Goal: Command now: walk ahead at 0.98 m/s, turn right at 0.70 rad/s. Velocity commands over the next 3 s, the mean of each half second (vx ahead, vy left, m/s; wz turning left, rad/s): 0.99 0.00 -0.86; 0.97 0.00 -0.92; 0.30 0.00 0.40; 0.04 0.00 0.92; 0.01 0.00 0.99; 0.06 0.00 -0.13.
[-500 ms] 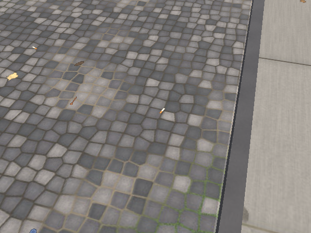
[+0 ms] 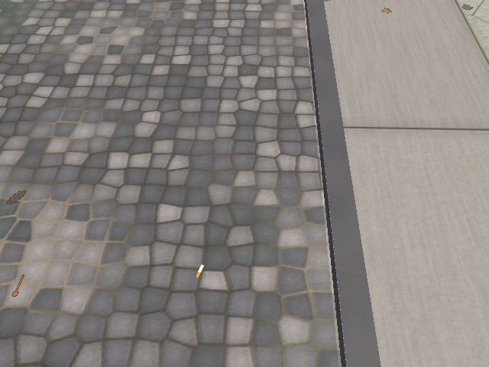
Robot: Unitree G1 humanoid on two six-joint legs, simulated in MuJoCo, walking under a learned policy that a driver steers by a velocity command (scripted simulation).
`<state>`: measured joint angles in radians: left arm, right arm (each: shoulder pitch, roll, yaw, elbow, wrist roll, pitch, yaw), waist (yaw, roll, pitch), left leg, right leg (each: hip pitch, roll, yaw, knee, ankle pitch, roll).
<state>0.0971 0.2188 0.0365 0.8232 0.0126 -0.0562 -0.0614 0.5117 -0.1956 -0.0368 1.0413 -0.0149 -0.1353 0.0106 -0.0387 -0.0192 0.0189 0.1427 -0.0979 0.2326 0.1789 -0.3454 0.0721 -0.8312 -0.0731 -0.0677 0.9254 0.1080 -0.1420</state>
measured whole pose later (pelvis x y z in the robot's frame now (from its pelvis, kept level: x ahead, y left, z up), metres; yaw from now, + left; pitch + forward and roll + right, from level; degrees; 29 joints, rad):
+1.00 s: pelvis +0.84 -0.22 -0.03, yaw -53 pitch +1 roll +2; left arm -0.07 0.28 0.01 0.60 0.05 -0.04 -0.09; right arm 0.55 -0.24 -0.02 0.93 -0.02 -0.08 -0.02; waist -0.07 -0.04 0.05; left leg 0.22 0.05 0.32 0.45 -0.41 -0.07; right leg -0.61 0.05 -0.13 0.65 -0.03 -0.21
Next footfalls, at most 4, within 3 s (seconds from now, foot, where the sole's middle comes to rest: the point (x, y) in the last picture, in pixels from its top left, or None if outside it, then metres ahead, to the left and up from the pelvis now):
0.14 right None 0.32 -0.03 -0.77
0.56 left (236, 274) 0.77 0.03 -0.77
1.00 right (366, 223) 0.94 -0.40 -0.77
1.50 left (356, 165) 1.21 -0.42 -0.77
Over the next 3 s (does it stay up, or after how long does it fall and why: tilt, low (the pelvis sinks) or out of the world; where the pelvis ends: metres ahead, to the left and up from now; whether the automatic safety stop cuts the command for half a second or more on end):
stays up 1.13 -0.43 0.01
